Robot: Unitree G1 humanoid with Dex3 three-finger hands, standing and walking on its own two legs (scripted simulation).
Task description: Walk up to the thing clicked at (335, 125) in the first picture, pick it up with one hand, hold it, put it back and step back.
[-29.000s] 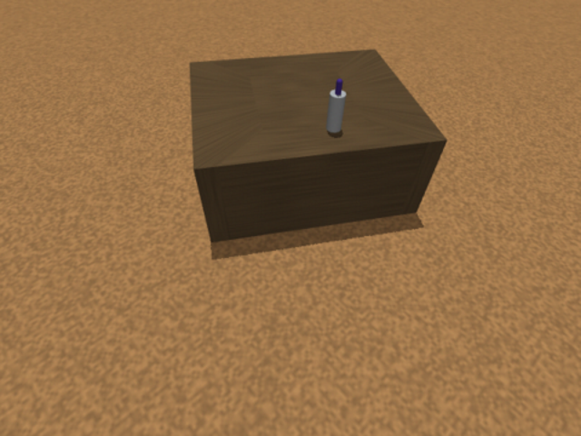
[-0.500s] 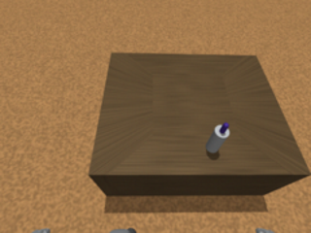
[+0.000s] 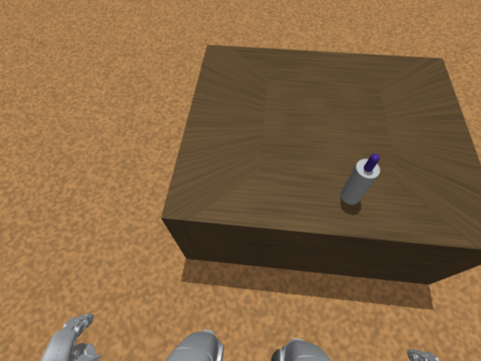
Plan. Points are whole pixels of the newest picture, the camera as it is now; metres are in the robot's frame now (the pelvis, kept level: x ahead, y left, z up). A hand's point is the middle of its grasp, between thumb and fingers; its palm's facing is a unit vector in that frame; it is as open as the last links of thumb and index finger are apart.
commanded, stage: step back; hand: right
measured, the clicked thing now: (361, 177) +0.56 -0.29 -0.23
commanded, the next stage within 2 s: none
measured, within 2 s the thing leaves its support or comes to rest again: neither
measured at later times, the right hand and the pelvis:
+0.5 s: hand out of the picture -0.01 -0.24 -0.14, palm faces +0.06 +0.93 -0.36, open 7.4 cm; pelvis -0.14 +0.03 -0.01, yaw -8 degrees
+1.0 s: hand out of the picture -0.21 -0.20 -0.14, palm faces +0.01 +0.92 -0.40, open 7.4 cm; pelvis -0.27 +0.07 +0.00, yaw -2 degrees
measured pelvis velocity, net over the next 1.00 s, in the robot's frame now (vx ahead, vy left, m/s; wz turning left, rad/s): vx -0.27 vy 0.07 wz -0.04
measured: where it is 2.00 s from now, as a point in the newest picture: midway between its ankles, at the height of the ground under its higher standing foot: outside the picture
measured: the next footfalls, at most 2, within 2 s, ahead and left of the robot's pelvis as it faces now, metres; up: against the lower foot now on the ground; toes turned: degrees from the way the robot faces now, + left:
left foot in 0.04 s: +0.04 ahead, +0.13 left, +0.00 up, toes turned -2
right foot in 0.50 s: -0.14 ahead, -0.10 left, +0.00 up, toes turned -6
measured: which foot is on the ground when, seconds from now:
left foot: up 0.00-0.02, down 0.04-0.54, up 0.56-0.86, down 0.88-1.00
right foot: down 0.00-0.08, up 0.10-0.48, down 0.50-0.92, up 0.94-1.00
